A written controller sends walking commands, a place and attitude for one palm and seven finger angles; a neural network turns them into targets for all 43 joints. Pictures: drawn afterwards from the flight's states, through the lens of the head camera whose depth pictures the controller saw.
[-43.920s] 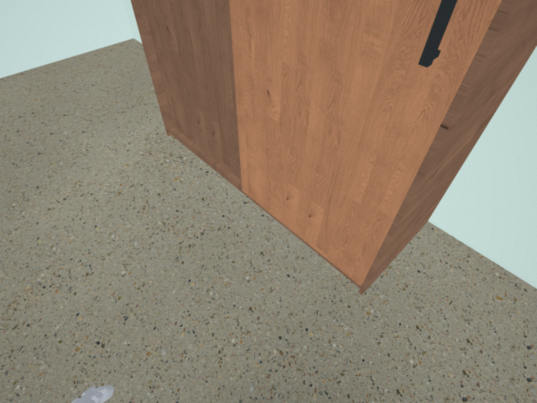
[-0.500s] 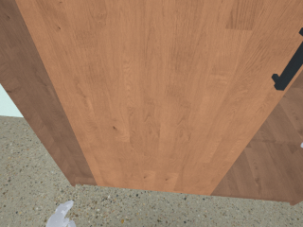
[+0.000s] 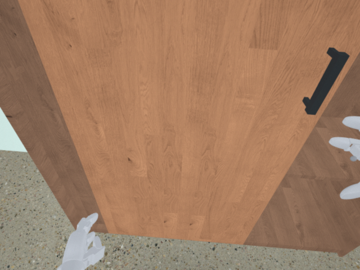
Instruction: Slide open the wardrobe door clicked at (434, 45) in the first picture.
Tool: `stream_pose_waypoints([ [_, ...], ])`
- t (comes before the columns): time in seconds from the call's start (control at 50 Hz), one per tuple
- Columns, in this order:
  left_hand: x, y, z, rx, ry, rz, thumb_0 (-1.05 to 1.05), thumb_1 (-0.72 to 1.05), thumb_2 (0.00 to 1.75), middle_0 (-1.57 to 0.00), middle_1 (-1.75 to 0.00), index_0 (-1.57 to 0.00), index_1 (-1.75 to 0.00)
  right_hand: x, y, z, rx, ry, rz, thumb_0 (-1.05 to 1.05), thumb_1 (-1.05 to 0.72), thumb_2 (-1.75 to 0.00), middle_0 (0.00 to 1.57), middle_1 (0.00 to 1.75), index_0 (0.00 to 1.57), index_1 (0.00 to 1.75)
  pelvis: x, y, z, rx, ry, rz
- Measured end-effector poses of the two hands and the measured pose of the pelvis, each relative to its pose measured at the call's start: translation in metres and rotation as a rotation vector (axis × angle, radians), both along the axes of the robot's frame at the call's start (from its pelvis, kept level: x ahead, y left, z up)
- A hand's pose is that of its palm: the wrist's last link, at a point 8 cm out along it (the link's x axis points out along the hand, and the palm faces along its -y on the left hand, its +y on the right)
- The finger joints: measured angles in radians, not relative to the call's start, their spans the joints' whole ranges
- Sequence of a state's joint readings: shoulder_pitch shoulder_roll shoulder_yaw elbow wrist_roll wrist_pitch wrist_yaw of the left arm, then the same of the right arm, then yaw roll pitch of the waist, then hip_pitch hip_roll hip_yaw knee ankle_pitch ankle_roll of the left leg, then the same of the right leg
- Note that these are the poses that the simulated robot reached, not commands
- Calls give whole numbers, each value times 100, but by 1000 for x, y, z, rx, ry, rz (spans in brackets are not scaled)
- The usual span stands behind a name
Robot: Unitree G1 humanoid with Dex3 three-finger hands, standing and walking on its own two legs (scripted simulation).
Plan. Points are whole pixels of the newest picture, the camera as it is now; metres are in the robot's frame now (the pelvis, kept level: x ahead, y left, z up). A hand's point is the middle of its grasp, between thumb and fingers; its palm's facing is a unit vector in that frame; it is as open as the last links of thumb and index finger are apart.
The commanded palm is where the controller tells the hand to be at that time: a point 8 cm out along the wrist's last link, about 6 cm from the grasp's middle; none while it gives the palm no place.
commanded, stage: draw the hand back to the body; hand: right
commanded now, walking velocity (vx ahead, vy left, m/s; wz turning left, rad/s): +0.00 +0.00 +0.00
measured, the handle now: (321, 82) +0.45 -0.30 +0.25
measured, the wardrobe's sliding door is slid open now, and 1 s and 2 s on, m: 0.53 0.53 0.53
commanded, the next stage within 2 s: step back with the hand held close in 1.32 s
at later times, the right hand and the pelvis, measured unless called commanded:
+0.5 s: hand out of the picture +0.18 -0.32 +0.20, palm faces +0.55 +0.80 -0.25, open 13.2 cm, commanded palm +0.14 -0.34 +0.19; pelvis -0.03 -0.02 +0.01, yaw -2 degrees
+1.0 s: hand out of the picture +0.13 -0.27 +0.16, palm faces +0.48 +0.82 -0.32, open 8.3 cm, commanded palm +0.09 -0.30 +0.18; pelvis -0.04 +0.00 +0.01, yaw -1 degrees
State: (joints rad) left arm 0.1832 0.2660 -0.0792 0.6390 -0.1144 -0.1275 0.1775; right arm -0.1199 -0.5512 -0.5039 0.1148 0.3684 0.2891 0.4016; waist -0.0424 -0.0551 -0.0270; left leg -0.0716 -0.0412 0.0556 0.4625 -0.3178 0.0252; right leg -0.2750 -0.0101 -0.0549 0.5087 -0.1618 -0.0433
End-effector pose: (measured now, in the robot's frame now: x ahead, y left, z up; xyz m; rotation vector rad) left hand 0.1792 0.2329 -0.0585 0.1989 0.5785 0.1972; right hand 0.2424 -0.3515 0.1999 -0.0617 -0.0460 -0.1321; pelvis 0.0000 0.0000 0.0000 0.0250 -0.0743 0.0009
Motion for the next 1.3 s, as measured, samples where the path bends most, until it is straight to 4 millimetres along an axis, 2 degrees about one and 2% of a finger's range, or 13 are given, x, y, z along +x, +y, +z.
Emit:
stream_pose_waypoints([
  [0.12, 9, -18, 21, -17, -94, -46, 2, 91, 90, -20, -30, -21, -30, -25, -10, 9, 11, -52, -12, -1, 55, -20, 26, 115, 25, 115, -4, -8, 1, 3, -17, 1],
  [0.2, 13, -30, 25, -11, -107, -92, 2, 91, 90, -20, -30, -21, -30, -46, -17, -3, 34, -22, -80, -1, 55, -20, 26, 115, 25, 115, -11, -14, 2, 6, -32, -11],
  [0.26, 14, -39, 25, -3, -104, -126, 2, 91, 90, -20, -30, -21, -30, -58, -10, -15, 30, 11, -84, -1, 52, -22, 25, 113, 24, 113, -18, -18, 2, 8, -43, -23],
  [0.34, 8, -53, 23, 12, -90, -198, 2, 91, 90, -20, -30, -21, -30, -71, 0, -13, -145, -53, -250, -1, 45, -26, 25, 109, 24, 109, -28, -20, 4, 4, -48, -33],
  [0.42, -7, -58, 12, 1, -35, -216, 2, 91, 90, -20, -30, -21, -30, -88, 4, -5, -233, -142, -363, -1, 33, -31, 25, 102, 24, 102, -35, -20, 7, 3, -35, -36],
  [0.48, -22, -56, 0, -6, 16, -203, 2, 90, 90, -20, -30, -21, -30, -102, 2, 2, -282, -201, -409, -1, 24, -36, 25, 96, 24, 96, -35, -21, 6, 18, -45, -33],
  [0.54, -37, -51, -8, -20, 70, -166, 2, 90, 90, -20, -30, -21, -30, -111, 1, -2, -283, -214, -434, -1, 14, -41, 24, 90, 24, 90, -33, -20, 7, 10, -64, -27],
  [0.64, -55, -37, -13, -12, 112, -127, 2, 91, 90, -20, -30, -21, -30, -111, 9, -21, -266, -148, -428, -1, -4, -49, 24, 80, 23, 80, -38, -18, 8, -5, -79, -24],
  [0.72, -60, -25, -13, 3, 101, -105, 2, 91, 90, -20, -30, -21, -30, -114, 24, -20, -290, -158, -379, 0, -18, -56, 23, 72, 22, 72, -40, -17, 8, -1, -83, -20],
  [0.84, -56, -13, -4, 0, 41, -71, 2, 91, 90, -20, -30, -21, -30, -133, 41, -12, -337, -193, -326, 0, -40, -66, 23, 59, 22, 59, -37, -11, 7, -2, -96, -11],
  [1.04, -38, -10, 2, 2, -6, -109, 2, 91, 90, -20, -30, -20, -30, -155, 54, -28, -323, -131, -351, 1, -74, -83, 22, 39, 21, 39, -37, -1, 6, 2, -108, -23],
  [1.24, -25, -16, -2, -15, -5, -144, 2, 91, 90, -20, -30, -21, -30, -146, 58, -18, -340, -174, -374, 1, -86, -89, 21, 32, 21, 31, -29, 6, 6, 3, -108, -31],
  [1.3, -22, -16, -4, -29, 6, -133, 2, 91, 90, -20, -30, -21, -30, -140, 59, -21, -335, -157, -365, 1, -88, -90, 21, 31, 20, 31, -23, 7, 6, -1, -103, -27],
])
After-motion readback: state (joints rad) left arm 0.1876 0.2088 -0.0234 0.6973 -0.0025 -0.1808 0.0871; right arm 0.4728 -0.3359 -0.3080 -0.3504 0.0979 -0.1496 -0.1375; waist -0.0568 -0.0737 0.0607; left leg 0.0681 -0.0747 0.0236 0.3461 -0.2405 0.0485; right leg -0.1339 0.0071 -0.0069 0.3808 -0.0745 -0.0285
